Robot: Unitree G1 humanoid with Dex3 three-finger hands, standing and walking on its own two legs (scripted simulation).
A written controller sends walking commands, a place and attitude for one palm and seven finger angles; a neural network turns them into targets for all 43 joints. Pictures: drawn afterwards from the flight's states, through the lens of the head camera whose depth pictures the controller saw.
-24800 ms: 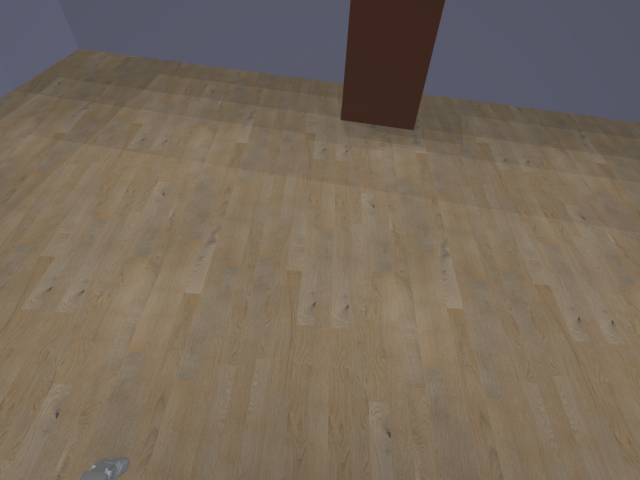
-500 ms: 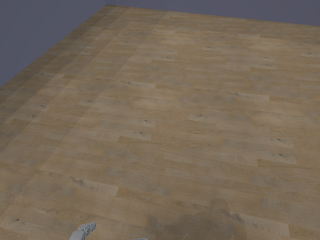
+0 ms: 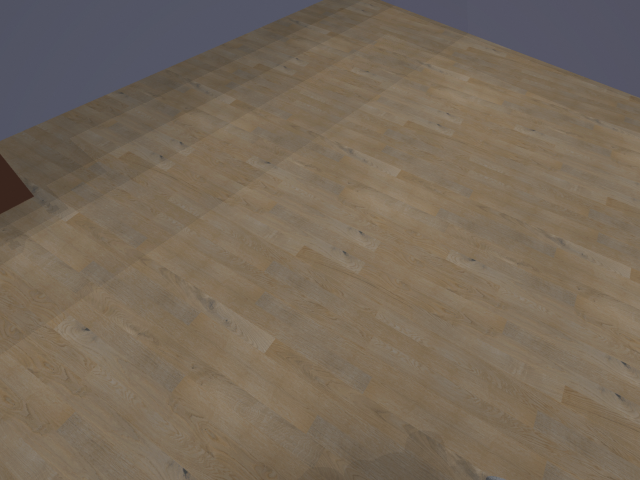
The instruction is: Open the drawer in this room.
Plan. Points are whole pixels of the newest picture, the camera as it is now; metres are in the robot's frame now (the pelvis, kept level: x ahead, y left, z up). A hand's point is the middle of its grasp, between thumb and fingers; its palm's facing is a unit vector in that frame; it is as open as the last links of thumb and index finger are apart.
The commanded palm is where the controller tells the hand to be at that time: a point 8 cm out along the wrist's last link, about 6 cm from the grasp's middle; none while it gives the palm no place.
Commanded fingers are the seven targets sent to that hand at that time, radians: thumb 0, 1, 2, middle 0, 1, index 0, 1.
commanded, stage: turn or walk to find it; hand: left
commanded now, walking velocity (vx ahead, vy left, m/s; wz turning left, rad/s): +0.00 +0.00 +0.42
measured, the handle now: out of the picture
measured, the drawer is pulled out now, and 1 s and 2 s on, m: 0.00 0.00 0.00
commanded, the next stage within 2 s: stand and wait in 0.82 s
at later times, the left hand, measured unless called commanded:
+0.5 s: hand out of the picture +0.07 +0.18 -0.14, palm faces +0.18 -0.94 -0.28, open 7.3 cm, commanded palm none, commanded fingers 0.00 0.90 0.90 -0.20 -0.30 -0.20 -0.30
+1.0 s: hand out of the picture -0.13 +0.17 -0.18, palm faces +0.46 -0.86 -0.23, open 7.3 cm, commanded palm none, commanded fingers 0.00 0.90 0.90 -0.20 -0.30 -0.20 -0.30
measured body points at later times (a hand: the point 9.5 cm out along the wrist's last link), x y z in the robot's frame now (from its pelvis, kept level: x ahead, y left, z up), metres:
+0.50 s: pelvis -0.01 -0.03 +0.00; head +0.03 -0.05 +0.45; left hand +0.06 +0.23 -0.12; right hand +0.06 -0.26 -0.16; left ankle -0.02 +0.11 -0.72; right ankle +0.01 -0.13 -0.73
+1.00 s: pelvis -0.05 -0.02 +0.00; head -0.04 +0.01 +0.45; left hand -0.16 +0.21 -0.16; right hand +0.14 -0.21 -0.13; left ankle -0.10 +0.08 -0.73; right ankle +0.01 -0.13 -0.72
